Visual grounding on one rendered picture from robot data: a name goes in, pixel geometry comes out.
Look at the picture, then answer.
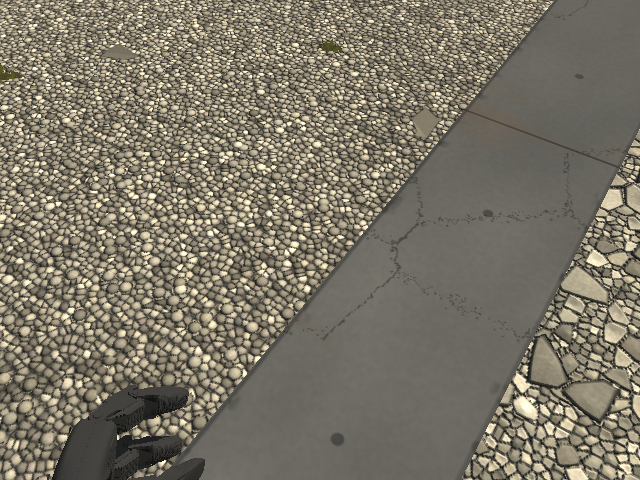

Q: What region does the left robot hand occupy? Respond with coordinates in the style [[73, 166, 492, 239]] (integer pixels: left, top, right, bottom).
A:
[[47, 385, 205, 480]]

